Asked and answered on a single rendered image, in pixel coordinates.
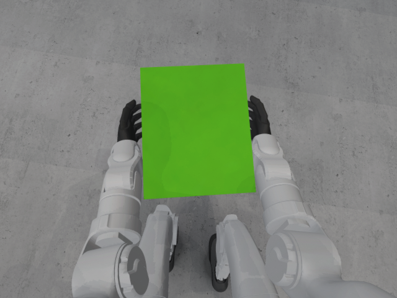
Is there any right robot hand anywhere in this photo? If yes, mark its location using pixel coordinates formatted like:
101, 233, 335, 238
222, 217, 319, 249
248, 96, 271, 140

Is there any robot right foot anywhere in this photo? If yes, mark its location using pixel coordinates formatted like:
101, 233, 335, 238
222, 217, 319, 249
208, 233, 228, 292

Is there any right robot thigh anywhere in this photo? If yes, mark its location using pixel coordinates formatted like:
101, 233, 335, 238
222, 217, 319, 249
216, 220, 280, 298

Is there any robot left upper arm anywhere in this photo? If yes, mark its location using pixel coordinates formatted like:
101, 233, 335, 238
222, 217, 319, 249
73, 242, 149, 298

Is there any left robot hand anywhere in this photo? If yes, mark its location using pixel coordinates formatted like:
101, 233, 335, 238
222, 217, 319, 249
117, 100, 142, 142

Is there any carton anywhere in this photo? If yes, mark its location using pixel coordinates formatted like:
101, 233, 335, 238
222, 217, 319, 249
140, 63, 256, 199

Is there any robot right upper arm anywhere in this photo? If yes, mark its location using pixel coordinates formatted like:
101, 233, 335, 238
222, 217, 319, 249
265, 230, 397, 298

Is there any robot right forearm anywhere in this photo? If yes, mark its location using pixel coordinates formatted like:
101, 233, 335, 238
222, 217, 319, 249
252, 133, 342, 271

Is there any robot left forearm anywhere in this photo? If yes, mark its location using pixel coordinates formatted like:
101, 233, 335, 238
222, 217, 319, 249
71, 140, 143, 293

